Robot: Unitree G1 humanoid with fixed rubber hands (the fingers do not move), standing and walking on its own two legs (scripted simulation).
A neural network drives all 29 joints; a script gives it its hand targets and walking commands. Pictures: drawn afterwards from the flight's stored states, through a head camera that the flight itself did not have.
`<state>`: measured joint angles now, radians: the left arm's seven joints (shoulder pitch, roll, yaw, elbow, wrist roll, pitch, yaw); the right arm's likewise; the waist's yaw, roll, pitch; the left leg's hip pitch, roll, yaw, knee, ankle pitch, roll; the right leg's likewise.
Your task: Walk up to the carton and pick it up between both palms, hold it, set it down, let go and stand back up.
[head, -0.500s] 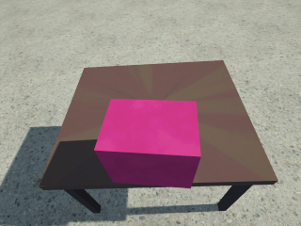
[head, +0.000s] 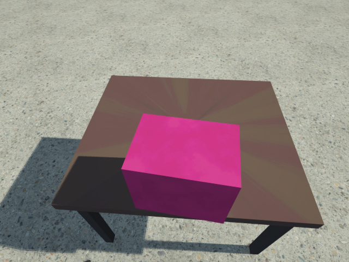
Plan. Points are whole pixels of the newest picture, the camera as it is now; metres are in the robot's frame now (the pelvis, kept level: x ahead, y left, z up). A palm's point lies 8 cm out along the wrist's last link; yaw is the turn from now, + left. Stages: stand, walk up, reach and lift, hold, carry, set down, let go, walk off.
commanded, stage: walk up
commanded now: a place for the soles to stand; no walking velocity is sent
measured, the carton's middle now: (183, 169) +0.40 +0.01 -0.08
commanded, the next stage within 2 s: stand in 0.34 s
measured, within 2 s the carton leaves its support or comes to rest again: neither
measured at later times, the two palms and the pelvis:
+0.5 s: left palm out of the picture +0.06 +0.26 -0.11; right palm out of the picture +0.09 -0.25 -0.11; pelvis +0.02 +0.00 +0.00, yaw +3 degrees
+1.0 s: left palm out of the picture +0.06 +0.27 -0.12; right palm out of the picture +0.12 -0.26 -0.12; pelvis +0.01 -0.01 -0.01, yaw +4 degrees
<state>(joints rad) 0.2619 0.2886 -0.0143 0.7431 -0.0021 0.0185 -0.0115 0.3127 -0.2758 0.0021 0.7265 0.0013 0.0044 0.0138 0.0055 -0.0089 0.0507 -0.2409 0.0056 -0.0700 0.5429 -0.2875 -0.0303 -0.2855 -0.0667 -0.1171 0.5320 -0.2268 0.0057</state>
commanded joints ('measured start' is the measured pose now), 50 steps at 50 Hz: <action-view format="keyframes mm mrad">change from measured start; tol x4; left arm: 1 4 137 43 -76 -1 -30 8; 20 86 150 38 -33 3 -29 15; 45 62 154 43 -28 3 -8 16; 46 -478 239 117 -228 -22 168 23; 47 -369 178 97 -282 -16 262 42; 50 -309 151 104 -401 -21 370 39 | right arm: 1 21 -147 -48 -80 -1 -29 -8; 45 18 -137 -46 -43 -4 -17 -28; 46 -550 -24 -132 48 -145 -126 -16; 47 -441 -68 -164 73 -146 -149 9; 50 -364 -95 -158 46 -117 -136 32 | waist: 1 -3 29 -74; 4 0 24 -92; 10 0 7 18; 20 4 32 -71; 45 8 43 -8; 46 -34 28 -57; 47 -35 25 26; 50 -13 -30 -143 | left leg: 1 -62 63 -77 -93 111 62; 8 -104 46 -91 -119 -17 58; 22 -52 44 -106 -71 242 55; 41 -76 26 -136 -65 215 52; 45 -116 18 -143 -83 158 53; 46 -265 29 102 26 -81 19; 47 -385 30 115 7 -212 39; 48 -398 40 125 -3 -186 41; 50 -302 27 141 72 -61 21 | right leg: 1 100 -71 98 -101 -27 -40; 9 53 -82 101 -143 -157 -41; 20 138 -87 70 -94 77 -45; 24 140 -84 55 -84 102 -48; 38 142 -102 39 -92 63 -62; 45 141 -95 45 -101 -19 -56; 46 -3 37 46 82 -185 -45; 47 87 53 36 114 -214 -34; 50 108 40 35 138 -107 -25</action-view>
